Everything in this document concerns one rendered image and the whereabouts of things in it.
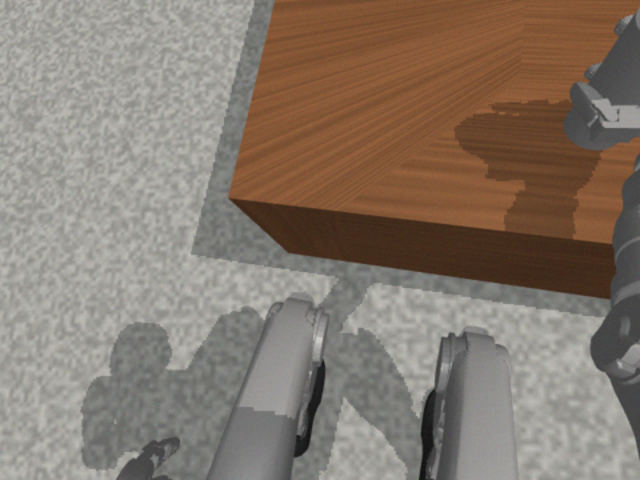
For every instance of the left robot foot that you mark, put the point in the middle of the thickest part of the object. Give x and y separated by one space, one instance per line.
303 441

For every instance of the right robot arm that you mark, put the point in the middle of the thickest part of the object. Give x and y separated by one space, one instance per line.
615 347

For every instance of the bottle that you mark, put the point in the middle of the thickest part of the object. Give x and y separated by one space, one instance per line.
617 78

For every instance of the left robot hand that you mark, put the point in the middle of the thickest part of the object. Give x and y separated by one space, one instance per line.
149 460

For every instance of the right robot foot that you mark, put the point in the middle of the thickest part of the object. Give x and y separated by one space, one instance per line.
427 435

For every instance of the right robot hand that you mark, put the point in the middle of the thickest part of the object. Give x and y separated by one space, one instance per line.
617 123

